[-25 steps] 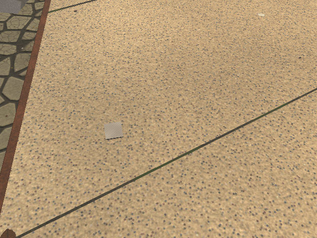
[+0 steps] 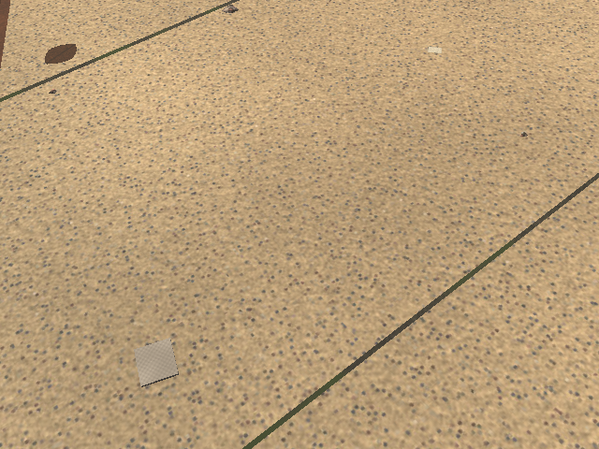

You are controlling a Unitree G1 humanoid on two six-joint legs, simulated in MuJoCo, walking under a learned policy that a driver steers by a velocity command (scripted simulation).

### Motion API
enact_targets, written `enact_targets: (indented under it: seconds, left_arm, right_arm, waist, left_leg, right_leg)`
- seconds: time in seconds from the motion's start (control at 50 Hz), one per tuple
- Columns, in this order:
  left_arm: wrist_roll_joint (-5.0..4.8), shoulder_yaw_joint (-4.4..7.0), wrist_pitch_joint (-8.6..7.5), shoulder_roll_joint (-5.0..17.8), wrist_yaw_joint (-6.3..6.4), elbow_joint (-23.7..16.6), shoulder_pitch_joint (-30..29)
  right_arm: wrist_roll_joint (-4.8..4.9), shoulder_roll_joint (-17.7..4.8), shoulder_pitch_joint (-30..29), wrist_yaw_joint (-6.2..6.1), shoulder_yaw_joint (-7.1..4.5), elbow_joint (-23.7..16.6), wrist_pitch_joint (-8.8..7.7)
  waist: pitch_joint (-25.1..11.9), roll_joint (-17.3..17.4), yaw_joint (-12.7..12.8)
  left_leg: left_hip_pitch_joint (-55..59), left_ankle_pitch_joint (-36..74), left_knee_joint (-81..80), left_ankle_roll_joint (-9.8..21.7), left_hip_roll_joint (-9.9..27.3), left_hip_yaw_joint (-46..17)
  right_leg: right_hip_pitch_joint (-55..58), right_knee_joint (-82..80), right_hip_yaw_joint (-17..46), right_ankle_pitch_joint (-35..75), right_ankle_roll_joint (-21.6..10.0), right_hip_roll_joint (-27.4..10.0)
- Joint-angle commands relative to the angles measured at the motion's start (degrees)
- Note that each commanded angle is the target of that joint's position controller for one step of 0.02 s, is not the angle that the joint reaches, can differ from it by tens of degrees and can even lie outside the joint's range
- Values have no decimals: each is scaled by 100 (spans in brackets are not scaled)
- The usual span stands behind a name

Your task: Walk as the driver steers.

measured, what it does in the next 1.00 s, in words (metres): walks ahead: left foot, then right foot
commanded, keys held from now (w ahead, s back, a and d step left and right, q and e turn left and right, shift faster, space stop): w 0.64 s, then w+q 0.36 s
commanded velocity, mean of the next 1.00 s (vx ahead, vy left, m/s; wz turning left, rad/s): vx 0.50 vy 0.00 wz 0.05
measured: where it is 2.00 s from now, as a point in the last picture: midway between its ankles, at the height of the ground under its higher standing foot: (263, 217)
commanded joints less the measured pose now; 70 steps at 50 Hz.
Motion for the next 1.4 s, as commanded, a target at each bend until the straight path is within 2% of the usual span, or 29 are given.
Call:
enact_targets:
  seconds: [0.02, 0.16, 0.2, 0.22, 0.24, 0.26, 0.28, 0.3, 0.34, 0.38, 0.54, 0.66, 0.7, 0.74, 0.76, 0.78, 0.8, 0.82, 0.88, 0.98, 1.14, 1.22, 1.26, 1.28, 1.3, 1.32, 1.34, 1.36, 1.4]
  left_arm:
    - [-30, 251, -109, 968, 72, -253, -71]
    - [-77, 301, 6, 1079, 101, 190, 440]
    - [-73, 314, 62, 1140, 122, 200, 294]
    - [-40, 265, 86, 1047, 130, 181, 239]
    - [71, 148, 92, 796, 149, 54, 280]
    - [-26, -8, -19, 213, 97, 49, 1188]
    - [-93, 63, -97, 725, 77, 114, 822]
    - [-203, 150, -139, 1009, 53, -72, 133]
    - [-69, 141, -173, 915, 74, -214, -428]
    - [-49, 142, -108, 743, 68, -134, -156]
    - [-6, -9, -103, 330, 24, -355, -1198]
    - [-74, 2, -205, 416, -145, -641, -2072]
    - [-60, 62, -246, 556, -174, -626, -1872]
    - [-12, 269, -275, 935, -114, -280, -642]
    - [83, 395, -262, 1348, -44, -118, 400]
    - [95, 482, -200, 1757, -37, -4, 672]
    - [48, 343, -179, 1166, -28, -41, 708]
    - [24, 256, -185, 933, -3, -36, 358]
    - [90, 137, -259, 533, -16, -1, -488]
    - [108, 235, -387, 677, 25, 250, -676]
    - [3, 354, -206, 1037, 128, 592, -225]
    - [-117, 437, -33, 1274, 150, 675, -222]
    - [-172, 458, 64, 1376, 179, 637, -385]
    - [-134, 396, 59, 1243, 199, 607, -357]
    - [146, 170, -30, 514, 158, 343, 88]
    - [60, 65, -265, 457, 84, 194, -27]
    - [-201, 190, -413, 945, 17, 46, -796]
    - [-236, 166, -495, 900, 14, -43, -1004]
    - [16, 220, -470, 931, 91, 102, -862]
  right_arm:
    - [29, -225, -419, 47, -19, -359, -68]
    - [82, -397, -907, 235, -61, -606, -160]
    - [65, -558, -331, 215, -150, -479, -175]
    - [43, -777, 438, 174, -264, -272, -179]
    - [-20, -1126, 1433, 133, -343, -132, -172]
    - [-2, -1476, 1822, 163, -448, 56, -130]
    - [148, -906, 1882, 174, -306, 53, -115]
    - [134, -703, 1473, 137, -235, 0, -95]
    - [8, -533, 838, 116, -162, -90, -54]
    - [-36, -393, 689, 117, -109, -92, -95]
    - [100, -739, 1023, 7, -199, 194, -56]
    - [176, -859, 1583, -26, -240, 513, 106]
    - [190, -936, 1550, -63, -273, 553, 174]
    - [172, -866, 1373, -86, -234, 507, 208]
    - [41, -512, 1327, -85, -92, 335, 184]
    - [82, 145, 2137, -56, 101, 238, 76]
    - [219, -465, 1851, -41, -38, 349, 11]
    - [315, -767, 1337, -34, -149, 188, -14]
    - [206, -566, 1057, -59, -195, 123, 105]
    - [180, -208, 897, -65, -174, -18, 364]
    - [157, -28, -423, 199, -80, -519, 297]
    - [147, -240, -455, 286, -179, -747, 332]
    - [170, -581, 597, 255, -395, -543, 368]
    - [184, -962, 1580, 165, -606, -274, 405]
    - [221, -1668, 1817, 51, -757, -204, 429]
    - [185, -1599, 1781, 103, -667, -459, 315]
    - [140, -1134, 1692, 149, -530, -427, 226]
    - [139, -965, 1445, 145, -480, -410, 164]
    - [103, -589, 743, 102, -357, -556, 145]
  waist:
    - [-81, -538, 57]
    - [126, -680, 150]
    - [-219, -799, -208]
    - [-777, -711, -596]
    - [-1675, -204, -958]
    - [-2432, 1496, -579]
    - [-2291, 988, -872]
    - [-1362, 562, -893]
    - [-461, -18, -594]
    - [-419, 241, -299]
    - [-53, 100, -521]
    - [162, 133, -764]
    - [67, 207, -546]
    - [-700, 147, 134]
    - [-1624, -348, 548]
    - [-2424, -1908, 187]
    - [-2302, -1451, 446]
    - [-1419, -1160, 430]
    - [-498, -894, -82]
    - [-80, -616, -304]
    - [296, -411, 162]
    - [128, -614, -42]
    - [-500, -676, -701]
    - [-1006, -447, -1168]
    - [-1400, 1066, -768]
    - [-2394, 1004, -734]
    - [-1822, 342, -1009]
    - [-1164, 203, -844]
    - [-591, -66, -341]
  left_leg:
    - [575, 1207, -1083, -14, -203, 173]
    - [373, 542, -2060, 438, -432, 123]
    - [1271, 145, -2196, 657, -707, 394]
    - [2444, 384, -2185, 850, -729, 456]
    - [4187, 688, -1923, 1230, 213, -586]
    - [6196, -641, -2469, 2220, 1468, -3356]
    - [6199, -1894, -3095, 2072, 1403, -4021]
    - [5455, -1987, -3227, 1798, 1238, -3150]
    - [3925, -860, -3491, 1658, 833, -2096]
    - [3326, -126, -3751, 1641, 567, -1571]
    - [3054, 798, -4187, 1500, 220, -250]
    - [3842, 822, -3813, 1379, 587, -391]
    - [4050, 1259, -3453, 1283, 685, -561]
    - [3671, 2330, -2083, 1037, 281, -313]
    - [2588, 1108, -416, 801, -93, -71]
    - [401, -2472, 1543, 438, -999, 154]
    - [-194, -2851, 2267, 433, -787, -493]
    - [-523, -2368, 2418, 460, -548, -436]
    - [104, -1319, 1850, 373, -28, -350]
    - [52, -597, 1185, 201, 80, -361]
    - [66, 627, -997, 411, -100, 274]
    - [461, -322, -1275, 768, -474, 709]
    - [1911, -564, -1485, 1071, -974, 1011]
    - [3522, -284, -1755, 1300, -1073, 739]
    - [5502, -416, -1918, 2104, 380, -1852]
    - [6330, -1645, -3038, 2902, 1213, -4592]
    - [6014, -1598, -3371, 2499, 1099, -4001]
    - [5249, -1231, -3355, 2284, 885, -3220]
    - [3742, -16, -3418, 1990, 433, -2120]
  right_leg:
    - [-374, -694, 574, 1345, -752, -1251]
    - [955, -134, 1000, 1669, -593, -1889]
    - [1064, 543, 877, 3177, -428, -1762]
    - [808, 1484, 632, 3732, -270, -1457]
    - [-240, 3141, 397, 2403, -63, -1087]
    - [-2545, 5240, 194, -1637, 404, -49]
    - [-3280, 5780, 791, -2220, 377, -236]
    - [-3648, 5839, 628, -1746, 344, -553]
    - [-3373, 5209, 305, -966, 359, -1009]
    - [-2798, 4798, 294, -678, 409, -1206]
    - [-2771, 2317, -64, 1223, 661, -1205]
    - [-2701, 1290, -106, 1216, 476, -965]
    - [-2324, 1080, -104, 792, 352, -861]
    - [-425, 852, -276, 811, 94, -701]
    - [1339, 1152, 660, 967, -266, -1663]
    - [3190, 678, 3149, -132, -1107, -3014]
    - [2956, 212, 3617, -1018, -1042, -2937]
    - [2270, 74, 2744, -955, -792, -2762]
    - [498, -492, 1225, 162, -556, -2214]
    - [-56, -1029, 65, 1095, -620, -2168]
    - [713, -964, -1120, 1494, -370, -2154]
    - [1384, -93, -1392, 3556, -157, -2305]
    - [1212, 1491, -1611, 4958, 39, -2127]
    - [321, 2920, -1691, 4220, 272, -1886]
    - [-2130, 5072, -1599, -238, 658, -1112]
    - [-3344, 6184, -147, -2510, 732, -321]
    - [-3939, 6297, 277, -2036, 590, -659]
    - [-4003, 5900, 215, -1511, 472, -896]
    - [-3195, 4981, 239, -868, 521, -1273]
